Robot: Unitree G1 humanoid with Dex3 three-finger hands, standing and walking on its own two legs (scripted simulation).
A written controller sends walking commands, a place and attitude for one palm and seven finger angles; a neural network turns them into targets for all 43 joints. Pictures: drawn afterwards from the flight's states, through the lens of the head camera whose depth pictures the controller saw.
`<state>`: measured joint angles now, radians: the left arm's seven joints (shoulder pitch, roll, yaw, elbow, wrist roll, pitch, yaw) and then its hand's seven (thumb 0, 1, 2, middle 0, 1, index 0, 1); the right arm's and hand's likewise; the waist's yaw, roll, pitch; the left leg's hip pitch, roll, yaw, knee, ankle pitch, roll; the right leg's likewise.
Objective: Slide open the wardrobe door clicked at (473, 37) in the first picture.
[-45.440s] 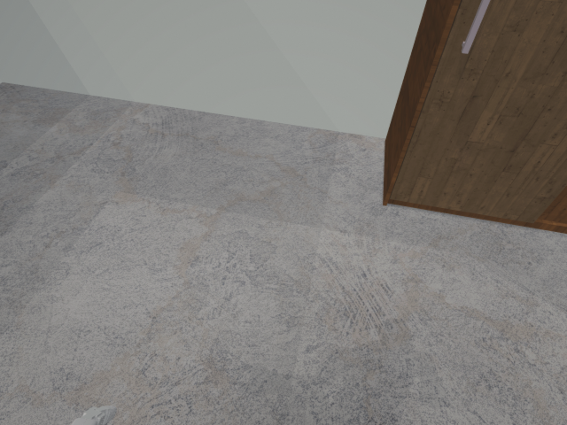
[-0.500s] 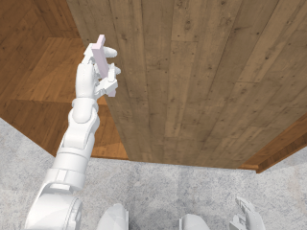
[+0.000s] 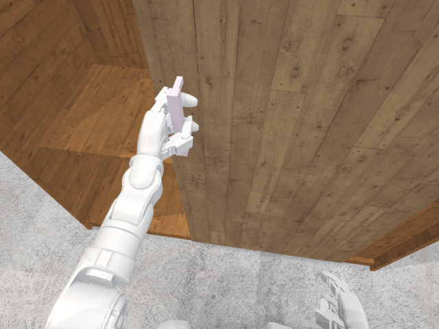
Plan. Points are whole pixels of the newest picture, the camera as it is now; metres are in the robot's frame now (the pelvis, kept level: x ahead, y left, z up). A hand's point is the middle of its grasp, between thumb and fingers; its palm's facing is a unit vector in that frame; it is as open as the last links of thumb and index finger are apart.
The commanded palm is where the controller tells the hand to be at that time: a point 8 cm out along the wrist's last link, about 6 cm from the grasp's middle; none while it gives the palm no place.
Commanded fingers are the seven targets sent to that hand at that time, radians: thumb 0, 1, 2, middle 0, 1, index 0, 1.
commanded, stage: stop walking and hold the door there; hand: left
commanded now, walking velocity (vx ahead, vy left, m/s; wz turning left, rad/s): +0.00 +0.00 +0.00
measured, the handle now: (181, 119) +0.45 +0.14 +0.10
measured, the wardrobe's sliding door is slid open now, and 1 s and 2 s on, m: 0.49 0.49 0.49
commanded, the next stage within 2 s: loosen the grip on the handle in 0.22 s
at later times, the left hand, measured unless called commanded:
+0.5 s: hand (182, 134) +0.40 +0.12 +0.11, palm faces +0.05 -1.00 -0.05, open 6.9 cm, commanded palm +0.37 +0.16 +0.11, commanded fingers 0.00 -0.31 0.32 -0.45 -1.40 -0.45 -1.40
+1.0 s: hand (184, 136) +0.41 +0.12 +0.10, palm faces +0.04 -0.99 -0.12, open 14.1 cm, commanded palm +0.38 +0.18 +0.11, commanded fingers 0.00 -0.55 0.20 -0.25 -1.15 -0.25 -1.15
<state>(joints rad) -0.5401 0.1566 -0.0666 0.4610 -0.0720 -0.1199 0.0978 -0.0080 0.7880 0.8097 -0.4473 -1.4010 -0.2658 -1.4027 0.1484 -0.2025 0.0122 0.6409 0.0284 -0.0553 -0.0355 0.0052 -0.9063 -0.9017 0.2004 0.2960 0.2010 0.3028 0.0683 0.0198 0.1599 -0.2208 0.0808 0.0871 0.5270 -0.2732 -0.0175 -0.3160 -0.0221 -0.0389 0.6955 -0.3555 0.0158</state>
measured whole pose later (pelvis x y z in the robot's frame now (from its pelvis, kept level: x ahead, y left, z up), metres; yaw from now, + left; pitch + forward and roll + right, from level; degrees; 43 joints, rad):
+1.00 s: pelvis -0.03 +0.00 -0.01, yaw -2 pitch +4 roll +1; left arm -0.61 0.24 0.14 0.80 -0.05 -0.28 0.04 -0.01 -0.54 0.20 -0.37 -1.25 -0.34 -1.22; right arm 0.34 -0.25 0.00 0.72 0.04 -0.15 -0.02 0.01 -0.91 -0.90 0.20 0.30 0.20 0.30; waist -0.05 -0.01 -0.02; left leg -0.37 0.04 0.07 0.59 -0.29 0.00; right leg -0.43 -0.02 -0.02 0.58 -0.22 0.00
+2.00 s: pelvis +0.00 +0.00 -0.01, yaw -1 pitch +3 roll +0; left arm -0.15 0.28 0.22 0.29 -0.13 -0.20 -0.11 -0.02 -0.55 0.20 -0.25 -1.15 -0.26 -1.15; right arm 0.28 -0.24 0.01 0.62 0.05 -0.11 -0.04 0.01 -0.91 -0.90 0.20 0.30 0.20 0.30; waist 0.01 0.02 -0.05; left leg -0.33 0.04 0.05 0.63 -0.35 0.00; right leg -0.38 -0.02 -0.04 0.60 -0.27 0.01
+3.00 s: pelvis -0.02 -0.01 +0.00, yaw +1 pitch -5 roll -1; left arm 0.21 0.33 0.27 -0.20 -0.21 -0.03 -0.13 -0.02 -0.44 0.25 -0.25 -1.09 -0.25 -1.09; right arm 0.23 -0.25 0.05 0.63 0.03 -0.28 -0.10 0.01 -0.90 -0.90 0.20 0.30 0.20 0.30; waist 0.07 0.04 -0.01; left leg -0.18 0.04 0.01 0.55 -0.29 -0.01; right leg -0.20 -0.02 -0.08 0.50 -0.22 0.00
